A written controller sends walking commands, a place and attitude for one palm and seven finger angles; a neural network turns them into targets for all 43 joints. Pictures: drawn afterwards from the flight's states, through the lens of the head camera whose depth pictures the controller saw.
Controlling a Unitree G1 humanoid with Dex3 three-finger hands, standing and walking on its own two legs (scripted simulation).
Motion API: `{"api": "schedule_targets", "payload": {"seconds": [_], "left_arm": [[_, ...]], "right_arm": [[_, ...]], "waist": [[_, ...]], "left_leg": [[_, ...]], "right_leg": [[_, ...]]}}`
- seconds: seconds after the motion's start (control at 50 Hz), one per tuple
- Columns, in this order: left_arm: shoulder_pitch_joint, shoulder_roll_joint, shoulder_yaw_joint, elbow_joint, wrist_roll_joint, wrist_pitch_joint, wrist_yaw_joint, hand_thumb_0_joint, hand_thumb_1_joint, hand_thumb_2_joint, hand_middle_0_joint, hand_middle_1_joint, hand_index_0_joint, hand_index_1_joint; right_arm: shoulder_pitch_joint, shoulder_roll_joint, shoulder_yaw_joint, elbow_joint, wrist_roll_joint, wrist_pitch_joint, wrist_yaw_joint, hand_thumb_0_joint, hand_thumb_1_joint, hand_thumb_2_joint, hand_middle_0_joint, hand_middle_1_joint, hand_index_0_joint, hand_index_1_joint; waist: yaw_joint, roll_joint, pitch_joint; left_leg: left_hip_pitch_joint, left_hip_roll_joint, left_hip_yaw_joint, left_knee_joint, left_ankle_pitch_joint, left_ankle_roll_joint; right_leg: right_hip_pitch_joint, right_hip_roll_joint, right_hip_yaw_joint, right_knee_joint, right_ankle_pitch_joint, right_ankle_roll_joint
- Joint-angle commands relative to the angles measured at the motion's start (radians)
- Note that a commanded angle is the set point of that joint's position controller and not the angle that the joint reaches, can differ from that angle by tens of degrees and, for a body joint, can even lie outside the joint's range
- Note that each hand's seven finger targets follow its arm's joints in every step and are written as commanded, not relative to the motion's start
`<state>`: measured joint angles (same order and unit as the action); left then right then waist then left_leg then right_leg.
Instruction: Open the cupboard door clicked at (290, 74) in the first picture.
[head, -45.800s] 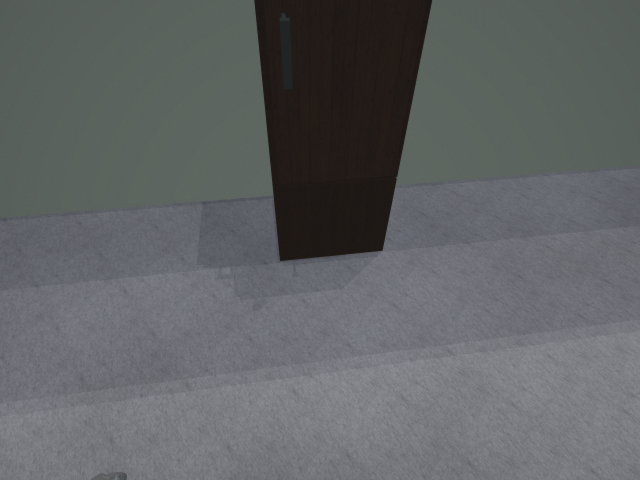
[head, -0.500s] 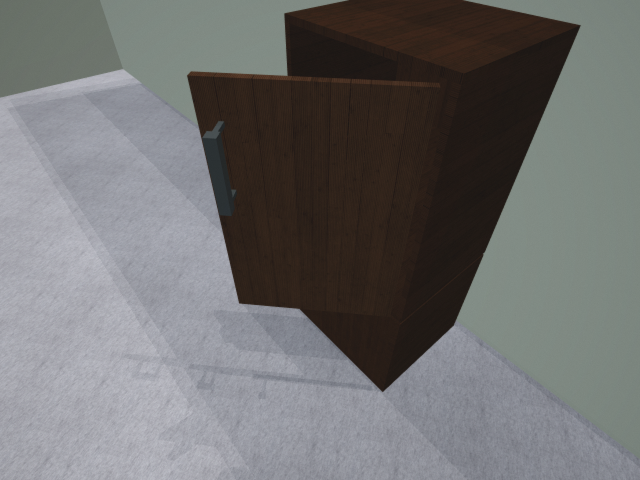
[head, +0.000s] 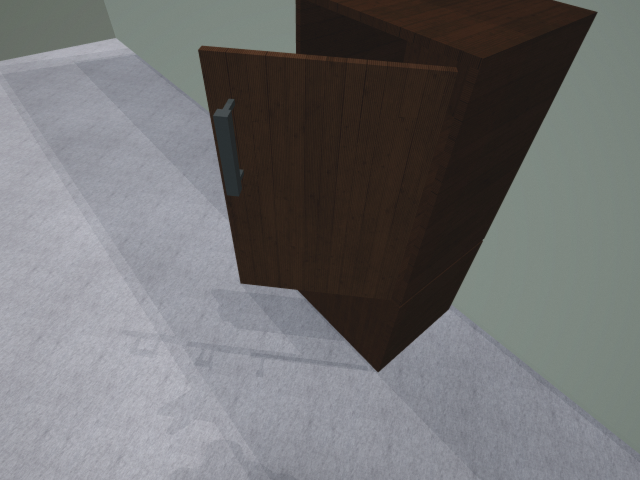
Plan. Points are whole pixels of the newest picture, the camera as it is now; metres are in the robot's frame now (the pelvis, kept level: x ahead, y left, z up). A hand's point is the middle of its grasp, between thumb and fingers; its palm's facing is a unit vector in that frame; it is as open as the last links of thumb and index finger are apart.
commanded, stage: look again from close up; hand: left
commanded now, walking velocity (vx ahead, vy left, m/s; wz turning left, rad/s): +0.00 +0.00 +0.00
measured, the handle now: (232, 148) +0.62 +0.19 +0.09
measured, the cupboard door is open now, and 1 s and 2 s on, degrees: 43 43 43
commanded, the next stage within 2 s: shuffle to correct the standing spot in 0.54 s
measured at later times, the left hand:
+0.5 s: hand out of the picture +0.04 +0.23 -0.18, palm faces -0.01 -0.97 -0.23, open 7.4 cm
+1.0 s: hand out of the picture +0.06 +0.19 -0.19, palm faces -0.04 -0.99 -0.15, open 7.4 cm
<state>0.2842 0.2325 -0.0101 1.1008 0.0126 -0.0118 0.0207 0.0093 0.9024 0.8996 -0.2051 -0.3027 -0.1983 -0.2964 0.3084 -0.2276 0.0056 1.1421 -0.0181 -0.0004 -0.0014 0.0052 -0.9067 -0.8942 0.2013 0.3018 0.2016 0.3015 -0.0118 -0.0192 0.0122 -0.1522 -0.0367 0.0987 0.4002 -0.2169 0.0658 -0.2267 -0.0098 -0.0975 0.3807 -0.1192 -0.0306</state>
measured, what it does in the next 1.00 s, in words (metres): shifts its weight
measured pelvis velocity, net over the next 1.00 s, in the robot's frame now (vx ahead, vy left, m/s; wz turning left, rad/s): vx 0.06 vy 0.02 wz -0.07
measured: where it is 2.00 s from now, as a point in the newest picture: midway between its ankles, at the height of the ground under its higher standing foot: outside the picture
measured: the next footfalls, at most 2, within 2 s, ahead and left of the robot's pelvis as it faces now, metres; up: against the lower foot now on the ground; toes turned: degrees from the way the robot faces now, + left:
none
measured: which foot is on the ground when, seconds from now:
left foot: down 0.00-1.00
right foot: down 0.00-1.00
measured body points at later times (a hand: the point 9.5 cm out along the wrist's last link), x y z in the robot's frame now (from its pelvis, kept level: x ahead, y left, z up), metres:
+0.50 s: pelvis +0.01 +0.03 +0.00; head +0.01 +0.04 +0.45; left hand +0.04 +0.28 -0.16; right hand +0.07 -0.23 -0.14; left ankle +0.01 +0.07 -0.74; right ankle +0.06 -0.10 -0.74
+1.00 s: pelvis +0.06 +0.02 -0.01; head +0.07 +0.04 +0.44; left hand +0.06 +0.24 -0.18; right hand +0.02 -0.20 -0.16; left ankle +0.01 +0.07 -0.74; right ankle +0.09 -0.12 -0.74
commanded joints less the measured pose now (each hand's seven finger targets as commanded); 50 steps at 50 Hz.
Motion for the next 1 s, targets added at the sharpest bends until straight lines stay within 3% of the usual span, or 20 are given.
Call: {"api": "schedule_targets", "payload": {"seconds": [0.0, 0.26, 0.4, 0.6, 0.62, 0.66, 0.68, 0.72, 0.76, 0.78, 0.82, 0.86, 0.9, 0.92, 0.94, 0.96, 0.98], "left_arm": [[0.003, 0.134, 0.026, -0.051, 0.002, -0.020, 0.016, 0.000, 0.900, 0.900, -0.200, -0.300, -0.200, -0.300], [0.000, 0.108, 0.023, -0.045, 0.007, -0.015, 0.019, 0.000, 0.900, 0.900, -0.200, -0.300, -0.200, -0.300], [-0.019, 0.126, 0.026, -0.051, 0.009, -0.015, 0.018, 0.000, 0.900, 0.900, -0.200, -0.300, -0.200, -0.300], [-0.048, 0.156, 0.026, -0.049, 0.009, -0.003, 0.014, 0.000, 0.900, 0.900, -0.200, -0.300, -0.200, -0.300], [-0.049, 0.158, 0.026, -0.049, 0.008, -0.002, 0.014, 0.000, 0.900, 0.900, -0.200, -0.300, -0.200, -0.300], [-0.006, 0.075, 0.009, -0.026, 0.007, 0.011, 0.014, 0.000, 0.900, 0.900, -0.200, -0.300, -0.200, -0.300], [0.007, 0.061, 0.008, -0.021, 0.009, 0.017, 0.013, 0.000, 0.900, 0.900, -0.200, -0.300, -0.200, -0.300], [0.011, 0.061, 0.014, -0.033, 0.014, 0.028, 0.005, 0.000, 0.900, 0.900, -0.200, -0.300, -0.200, -0.300], [0.012, 0.052, 0.018, -0.048, 0.019, 0.032, -0.005, 0.000, 0.900, 0.900, -0.200, -0.300, -0.200, -0.300], [0.011, 0.049, 0.021, -0.056, 0.020, 0.029, -0.007, 0.000, 0.900, 0.900, -0.200, -0.300, -0.200, -0.300], [-0.009, 0.032, 0.027, -0.077, 0.018, 0.025, -0.011, 0.000, 0.900, 0.900, -0.200, -0.300, -0.200, -0.300], [-0.019, 0.003, 0.030, -0.091, 0.014, 0.016, -0.008, 0.000, 0.900, 0.900, -0.200, -0.300, -0.200, -0.300], [0.022, -0.020, 0.028, -0.075, 0.008, 0.012, 0.000, 0.000, 0.900, 0.900, -0.200, -0.300, -0.200, -0.300], [0.069, -0.021, 0.031, -0.059, 0.005, 0.010, 0.005, 0.000, 0.900, 0.900, -0.200, -0.300, -0.200, -0.300], [0.118, -0.011, 0.033, -0.039, 0.004, 0.003, 0.010, 0.000, 0.900, 0.900, -0.200, -0.300, -0.200, -0.300], [0.129, 0.033, 0.037, -0.027, 0.000, -0.007, 0.016, 0.000, 0.900, 0.900, -0.200, -0.300, -0.200, -0.300], [0.115, 0.063, 0.040, -0.035, -0.005, -0.009, 0.019, 0.000, 0.900, 0.900, -0.200, -0.300, -0.200, -0.300]], "right_arm": [[-0.024, -0.150, -0.033, -0.046, 0.006, -0.029, -0.014, 0.000, -0.900, -0.900, 0.200, 0.300, 0.200, 0.300], [-0.075, -0.153, -0.041, -0.050, 0.009, -0.033, -0.019, 0.000, -0.900, -0.900, 0.200, 0.300, 0.200, 0.300], [-0.116, -0.175, -0.046, -0.060, 0.008, -0.037, -0.020, 0.000, -0.900, -0.900, 0.200, 0.300, 0.200, 0.300], [-0.162, -0.210, -0.044, -0.068, 0.009, -0.032, -0.019, 0.000, -0.900, -0.900, 0.200, 0.300, 0.200, 0.300], [-0.164, -0.213, -0.044, -0.068, 0.008, -0.030, -0.019, 0.000, -0.900, -0.900, 0.200, 0.300, 0.200, 0.300], [-0.124, -0.138, -0.025, -0.047, 0.003, -0.021, -0.017, 0.000, -0.900, -0.900, 0.200, 0.300, 0.200, 0.300], [-0.099, -0.123, -0.024, -0.042, 0.002, -0.017, -0.017, 0.000, -0.900, -0.900, 0.200, 0.300, 0.200, 0.300], [-0.083, -0.147, -0.035, -0.046, -0.001, -0.010, -0.019, 0.000, -0.900, -0.900, 0.200, 0.300, 0.200, 0.300], [-0.066, -0.162, -0.043, -0.051, -0.002, -0.011, -0.023, 0.000, -0.900, -0.900, 0.200, 0.300, 0.200, 0.300], [-0.043, -0.156, -0.047, -0.048, -0.001, -0.015, -0.024, 0.000, -0.900, -0.900, 0.200, 0.300, 0.200, 0.300], [0.004, -0.149, -0.052, -0.041, -0.004, -0.025, -0.029, 0.000, -0.900, -0.900, 0.200, 0.300, 0.200, 0.300], [0.029, -0.118, -0.045, -0.033, -0.006, -0.035, -0.036, 0.000, -0.900, -0.900, 0.200, 0.300, 0.200, 0.300], [0.025, -0.095, -0.035, -0.027, -0.002, -0.038, -0.044, 0.000, -0.900, -0.900, 0.200, 0.300, 0.200, 0.300], [0.017, -0.085, -0.033, -0.023, 0.003, -0.038, -0.047, 0.000, -0.900, -0.900, 0.200, 0.300, 0.200, 0.300], [0.013, -0.078, -0.032, -0.021, 0.009, -0.040, -0.050, 0.000, -0.900, -0.900, 0.200, 0.300, 0.200, 0.300], [0.022, -0.070, -0.033, -0.025, 0.017, -0.038, -0.052, 0.000, -0.900, -0.900, 0.200, 0.300, 0.200, 0.300], [0.030, -0.060, -0.036, -0.025, 0.019, -0.033, -0.049, 0.000, -0.900, -0.900, 0.200, 0.300, 0.200, 0.300]], "waist": [[0.012, 0.021, 0.045], [0.012, 0.016, 0.047], [0.011, 0.012, 0.017], [0.017, 0.029, 0.039], [0.017, 0.028, 0.043], [0.014, 0.018, 0.035], [0.012, 0.017, 0.036], [0.008, 0.052, 0.092], [0.001, 0.070, 0.142], [-0.004, 0.048, 0.134], [-0.019, 0.044, 0.140], [-0.016, 0.027, 0.122], [0.008, 0.049, 0.081], [0.028, 0.061, 0.064], [0.042, 0.051, 0.044], [0.027, 0.004, 0.032], [0.016, 0.010, 0.058]], "left_leg": [[-0.127, 0.160, -0.176, -0.145, -0.094, -0.012], [-0.076, 0.175, -0.181, -0.167, -0.030, -0.015], [-0.016, 0.180, -0.175, -0.157, 0.106, -0.021], [-0.008, 0.184, -0.188, -0.195, 0.110, -0.041], [-0.008, 0.183, -0.193, -0.202, 0.098, -0.043], [0.000, 0.186, -0.180, -0.207, -0.015, -0.048], [0.002, 0.190, -0.181, -0.209, -0.078, -0.045], [-0.013, 0.222, -0.211, -0.244, -0.243, -0.025], [0.005, 0.279, -0.259, -0.267, -0.299, 0.016], [0.046, 0.309, -0.279, -0.261, -0.266, 0.048], [0.131, 0.360, -0.295, -0.238, -0.085, 0.111], [0.197, 0.357, -0.230, -0.160, 0.303, 0.134], [0.172, 0.299, -0.124, -0.064, 0.600, 0.097], [0.132, 0.266, -0.086, -0.015, 0.619, 0.061], [0.076, 0.215, -0.066, 0.040, 0.575, 0.016], [-0.009, 0.170, -0.059, 0.040, 0.412, -0.025], [-0.049, 0.148, -0.065, -0.001, 0.220, -0.049]], "right_leg": [[0.071, -0.133, 0.166, -0.069, -0.098, -0.013], [0.065, -0.125, 0.142, -0.040, -0.005, -0.002], [0.078, -0.129, 0.133, -0.032, 0.059, 0.001], [0.084, -0.125, 0.118, -0.037, 0.034, 0.011], [0.082, -0.124, 0.119, -0.039, 0.025, 0.011], [0.076, -0.116, 0.116, -0.034, -0.017, 0.024], [0.064, -0.105, 0.110, -0.013, -0.049, 0.023], [-0.012, -0.074, 0.087, 0.052, -0.136, 0.020], [-0.111, -0.050, 0.066, 0.147, -0.188, 0.022], [-0.155, -0.052, 0.067, 0.203, -0.215, 0.020], [-0.260, -0.063, 0.076, 0.323, -0.281, 0.020], [-0.274, -0.078, 0.075, 0.324, -0.285, 0.026], [-0.140, -0.065, 0.050, 0.209, -0.206, 0.027], [-0.044, -0.062, 0.050, 0.120, -0.104, 0.025], [0.060, -0.070, 0.088, 0.033, 0.108, 0.014], [0.143, -0.126, 0.172, 0.051, 0.364, -0.018], [0.140, -0.193, 0.206, 0.068, 0.482, -0.046]]}}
